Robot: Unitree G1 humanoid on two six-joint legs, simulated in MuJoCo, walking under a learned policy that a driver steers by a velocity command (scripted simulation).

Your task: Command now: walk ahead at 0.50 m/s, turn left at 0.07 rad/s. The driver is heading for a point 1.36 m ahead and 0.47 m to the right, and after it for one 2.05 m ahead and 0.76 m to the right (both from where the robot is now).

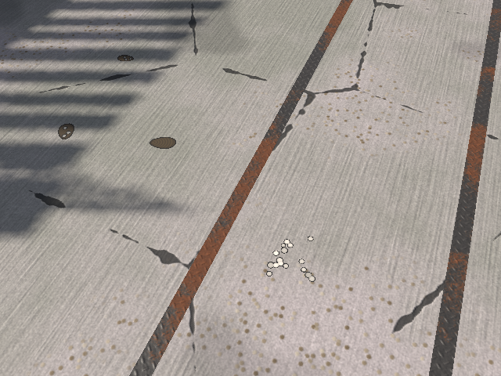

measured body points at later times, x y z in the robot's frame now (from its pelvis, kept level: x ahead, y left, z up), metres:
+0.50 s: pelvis +0.28 +0.03 +0.01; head +0.30 +0.04 +0.46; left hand +0.40 +0.31 -0.11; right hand +0.34 -0.24 -0.11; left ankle +0.28 +0.11 -0.73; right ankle +0.34 -0.15 -0.65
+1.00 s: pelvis +0.55 -0.08 +0.01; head +0.59 -0.09 +0.45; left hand +0.75 +0.14 -0.11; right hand +0.59 -0.38 -0.10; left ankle +0.60 +0.09 -0.65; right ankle +0.55 -0.15 -0.73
